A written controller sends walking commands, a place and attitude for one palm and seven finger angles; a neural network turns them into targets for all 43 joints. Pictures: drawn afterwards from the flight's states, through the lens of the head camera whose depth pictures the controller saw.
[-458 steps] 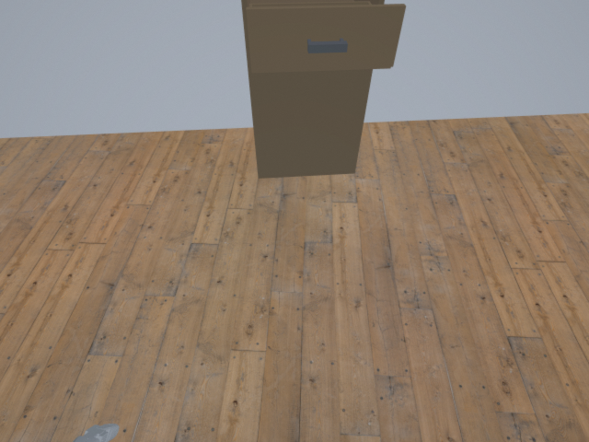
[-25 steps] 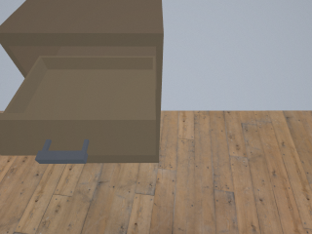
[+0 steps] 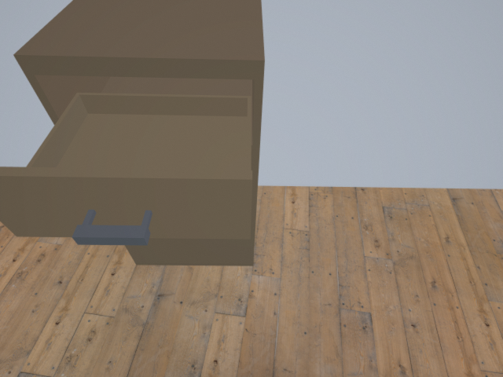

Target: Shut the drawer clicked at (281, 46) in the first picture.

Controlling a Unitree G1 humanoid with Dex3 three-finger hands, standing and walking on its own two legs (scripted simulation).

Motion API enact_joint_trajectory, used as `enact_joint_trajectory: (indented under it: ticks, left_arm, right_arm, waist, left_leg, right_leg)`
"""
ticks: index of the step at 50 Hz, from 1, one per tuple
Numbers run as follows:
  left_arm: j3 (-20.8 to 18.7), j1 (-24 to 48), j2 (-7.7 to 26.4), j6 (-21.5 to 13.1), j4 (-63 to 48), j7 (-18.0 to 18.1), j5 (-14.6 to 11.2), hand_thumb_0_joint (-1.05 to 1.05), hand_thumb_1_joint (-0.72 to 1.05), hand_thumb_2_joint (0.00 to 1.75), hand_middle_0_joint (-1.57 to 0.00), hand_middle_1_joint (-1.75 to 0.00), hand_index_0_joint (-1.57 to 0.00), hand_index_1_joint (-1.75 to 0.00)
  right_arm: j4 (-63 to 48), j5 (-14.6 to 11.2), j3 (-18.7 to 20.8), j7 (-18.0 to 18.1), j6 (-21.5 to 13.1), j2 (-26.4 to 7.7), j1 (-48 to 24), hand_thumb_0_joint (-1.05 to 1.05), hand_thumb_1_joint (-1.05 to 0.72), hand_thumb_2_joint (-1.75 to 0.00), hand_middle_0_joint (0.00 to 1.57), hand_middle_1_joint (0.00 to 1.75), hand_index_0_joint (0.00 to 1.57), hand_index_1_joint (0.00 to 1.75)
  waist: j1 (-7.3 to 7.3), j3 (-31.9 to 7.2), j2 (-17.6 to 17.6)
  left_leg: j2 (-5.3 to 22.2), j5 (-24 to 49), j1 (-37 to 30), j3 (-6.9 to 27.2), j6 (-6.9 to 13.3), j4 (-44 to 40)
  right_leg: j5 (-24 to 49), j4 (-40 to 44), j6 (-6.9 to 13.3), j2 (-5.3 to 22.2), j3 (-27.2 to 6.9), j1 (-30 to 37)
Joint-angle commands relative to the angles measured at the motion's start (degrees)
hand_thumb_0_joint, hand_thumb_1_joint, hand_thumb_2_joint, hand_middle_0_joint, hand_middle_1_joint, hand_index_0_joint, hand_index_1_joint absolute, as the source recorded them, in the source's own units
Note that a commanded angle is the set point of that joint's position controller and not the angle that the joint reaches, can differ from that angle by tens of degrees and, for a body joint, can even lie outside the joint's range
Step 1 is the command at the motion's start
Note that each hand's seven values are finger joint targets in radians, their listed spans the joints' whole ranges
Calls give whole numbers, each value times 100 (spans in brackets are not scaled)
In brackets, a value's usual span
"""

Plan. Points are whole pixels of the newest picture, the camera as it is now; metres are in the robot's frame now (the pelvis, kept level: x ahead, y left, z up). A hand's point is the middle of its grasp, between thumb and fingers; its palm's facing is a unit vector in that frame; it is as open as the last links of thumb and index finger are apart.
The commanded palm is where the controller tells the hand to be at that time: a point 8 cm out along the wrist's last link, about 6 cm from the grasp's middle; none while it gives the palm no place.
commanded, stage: come to a stop and stand still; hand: left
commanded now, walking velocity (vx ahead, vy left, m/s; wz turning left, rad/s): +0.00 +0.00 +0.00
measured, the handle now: (116, 225) +0.34 +0.26 +0.03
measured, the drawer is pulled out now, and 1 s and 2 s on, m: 0.29 0.29 0.29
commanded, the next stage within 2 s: look again from close up in 0.56 s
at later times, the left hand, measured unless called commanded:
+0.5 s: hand out of the picture -0.01 +0.19 -0.18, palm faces +0.00 -0.98 -0.18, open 7.4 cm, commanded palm none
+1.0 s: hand out of the picture -0.01 +0.19 -0.18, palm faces +0.01 -0.98 -0.18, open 7.4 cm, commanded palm none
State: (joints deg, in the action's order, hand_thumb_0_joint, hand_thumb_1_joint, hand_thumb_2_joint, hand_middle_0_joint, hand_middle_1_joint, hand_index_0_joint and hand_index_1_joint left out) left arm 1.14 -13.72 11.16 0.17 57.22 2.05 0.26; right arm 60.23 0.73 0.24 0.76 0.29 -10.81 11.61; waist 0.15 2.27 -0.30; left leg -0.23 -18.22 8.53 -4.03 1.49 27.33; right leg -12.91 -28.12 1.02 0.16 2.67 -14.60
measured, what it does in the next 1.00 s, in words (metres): stands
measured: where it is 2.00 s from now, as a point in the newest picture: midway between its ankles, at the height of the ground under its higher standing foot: outside the picture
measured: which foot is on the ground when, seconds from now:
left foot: down 0.00-1.00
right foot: down 0.00-1.00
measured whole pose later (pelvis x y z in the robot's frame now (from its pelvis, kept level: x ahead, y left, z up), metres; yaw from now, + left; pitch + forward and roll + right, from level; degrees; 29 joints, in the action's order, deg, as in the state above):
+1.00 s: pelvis +0.00 +0.03 +0.00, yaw -1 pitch -2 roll +0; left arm 0.5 -17.3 7.7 -0.2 63.3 2.6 0.6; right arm 66.7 0.1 0.0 1.7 -1.1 -7.3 15.7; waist 0.1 2.4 -0.7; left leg -2.8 -16.8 5.8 -6.0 4.0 23.9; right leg -11.7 -26.6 -1.5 2.3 0.4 -13.1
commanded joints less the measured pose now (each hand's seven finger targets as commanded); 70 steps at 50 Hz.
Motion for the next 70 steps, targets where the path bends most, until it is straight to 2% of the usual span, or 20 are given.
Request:
enact_joint_trajectory:
  ticks: [1, 8, 11, 16, 26, 38, 43, 50, 53, 57, 64, 66, 68, 70]
  left_arm:
    - [-154, -198, 711, -124, -209, 73, 11, 0, 90, 90, -20, -30, -20, -30]
    - [-128, -402, 554, -119, 10, 84, 19, 0, 90, 90, -20, -30, -20, -30]
    - [-120, -480, 496, -111, 112, 86, 17, 0, 90, 90, -20, -30, -20, -30]
    - [-116, -565, 414, -108, 217, 93, 25, 0, 90, 90, -20, -30, -20, -30]
    - [-114, -693, 236, -96, 362, 101, 38, 0, 90, 90, -20, -30, -20, -30]
    - [-131, -745, 145, -109, 416, 111, 44, 0, 90, 90, -20, -30, -20, -30]
    - [-138, -751, 135, -98, 427, 112, 44, 0, 90, 90, -20, -30, -20, -30]
    - [-138, -770, 134, -106, 454, 101, 47, 0, 90, 90, -20, -30, -20, -30]
    - [-138, -773, 118, -109, 447, 100, 46, 0, 90, 90, -20, -30, -20, -30]
    - [-144, -776, 141, -119, 451, 100, 42, 0, 90, 90, -20, -30, -20, -30]
    - [-161, -760, 107, -114, 479, 108, 38, 0, 90, 90, -20, -30, -20, -30]
    - [-174, -779, 113, -101, 473, 88, 56, 0, 90, 90, -20, -30, -20, -30]
    - [-201, -660, 113, -55, 384, 52, 95, 0, 90, 90, -20, -30, -20, -30]
    - [-240, -684, 120, -45, 280, 12, 128, 0, 90, 90, -20, -30, -20, -30]
  right_arm:
    - [-116, 13, 113, 47, -108, -596, 204, 0, -90, -90, 20, 30, 20, 30]
    - [174, -3, 85, 70, -142, -486, 409, 0, -90, -90, 20, 30, 20, 30]
    - [279, -11, 77, 77, -139, -430, 461, 0, -90, -90, 20, 30, 20, 30]
    - [392, -19, 73, 89, -157, -373, 592, 0, -90, -90, 20, 30, 20, 30]
    - [470, -20, 74, 105, -166, -287, 709, 0, -90, -90, 20, 30, 20, 30]
    - [511, -32, 74, 139, -199, -255, 801, 0, -90, -90, 20, 30, 20, 30]
    - [526, -34, 74, 141, -191, -234, 780, 0, -90, -90, 20, 30, 20, 30]
    - [529, -32, 65, 126, -180, -221, 797, 0, -90, -90, 20, 30, 20, 30]
    - [534, -29, 67, 130, -189, -220, 828, 0, -90, -90, 20, 30, 20, 30]
    - [553, -40, 61, 137, -202, -217, 860, 0, -90, -90, 20, 30, 20, 30]
    - [598, -32, 58, 161, -207, -193, 903, 0, -90, -90, 20, 30, 20, 30]
    - [626, -17, 56, 146, -179, -236, 980, 0, -90, -90, 20, 30, 20, 30]
    - [578, 4, 88, 126, -114, -315, 993, 0, -90, -90, 20, 30, 20, 30]
    - [480, 18, 128, 101, -78, -370, 955, 0, -90, -90, 20, 30, 20, 30]
  waist:
    - [-1, -78, 34]
    - [-19, -43, 27]
    - [-22, 134, 42]
    - [-13, 99, 23]
    - [-13, 317, 127]
    - [3, 192, 4]
    - [-13, 309, 96]
    - [-14, 366, -23]
    - [-5, 312, 62]
    - [-5, 171, -18]
    - [-2, 188, 58]
    - [9, 154, 136]
    - [16, 534, 267]
    - [-33, 772, 281]
  left_leg:
    - [577, 762, 261, 615, 77, -604]
    - [629, 902, 218, 649, 106, -718]
    - [620, 724, 306, 644, 107, -790]
    - [635, 758, 268, 671, 122, -847]
    - [663, 577, 326, 718, 140, -1028]
    - [683, 1441, 59, 655, 138, -889]
    - [685, 1245, 116, 660, 134, -962]
    - [653, 853, 187, 669, 135, -1032]
    - [664, 1024, 118, 652, 138, -1026]
    - [664, 1269, 16, 620, 136, -953]
    - [685, 1599, -44, 605, 114, -928]
    - [680, 703, -32, 642, 171, -999]
    - [764, -556, 353, 886, 278, -1255]
    - [813, -1266, 714, 1117, 383, -1338]
  right_leg:
    - [573, 555, 88, 666, -704, 203]
    - [690, 492, 72, 637, -626, 239]
    - [571, 525, 63, 650, -625, 167]
    - [589, 486, 44, 636, -592, 196]
    - [479, 470, 17, 615, -544, 66]
    - [920, 354, -2, 624, -524, 162]
    - [786, 400, -5, 620, -538, 129]
    - [666, 492, 1, 632, -602, 105]
    - [779, 463, 6, 628, -587, 125]
    - [936, 445, 10, 639, -586, 225]
    - [1044, 391, 15, 623, -573, 247]
    - [348, 329, 30, 583, -474, 217]
    - [-489, 192, 26, 481, -300, -38]
    - [-873, 112, 30, 431, -238, -129]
